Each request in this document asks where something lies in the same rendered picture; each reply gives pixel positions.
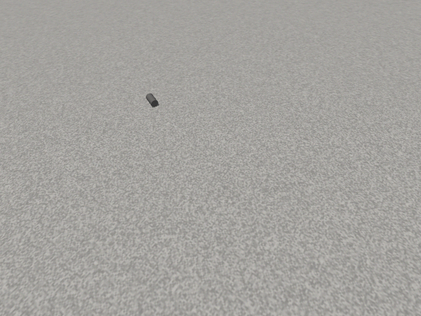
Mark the can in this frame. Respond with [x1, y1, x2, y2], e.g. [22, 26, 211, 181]
[146, 93, 158, 107]

